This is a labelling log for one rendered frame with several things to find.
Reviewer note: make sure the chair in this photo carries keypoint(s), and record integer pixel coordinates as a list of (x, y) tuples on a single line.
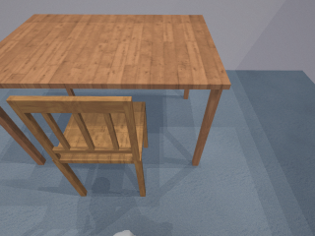
[(101, 130)]

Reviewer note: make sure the table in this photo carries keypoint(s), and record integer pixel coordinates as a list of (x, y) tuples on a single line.
[(110, 51)]

